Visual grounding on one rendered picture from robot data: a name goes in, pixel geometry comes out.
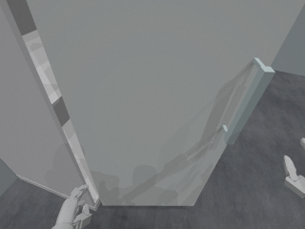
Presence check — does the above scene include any fridge door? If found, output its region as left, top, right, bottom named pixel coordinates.
left=26, top=0, right=305, bottom=206

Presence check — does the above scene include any robot right hand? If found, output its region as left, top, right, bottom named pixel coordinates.
left=283, top=127, right=305, bottom=198

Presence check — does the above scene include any handle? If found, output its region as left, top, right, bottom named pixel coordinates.
left=222, top=57, right=275, bottom=145

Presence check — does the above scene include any robot left hand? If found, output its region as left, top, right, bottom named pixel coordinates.
left=55, top=184, right=92, bottom=229

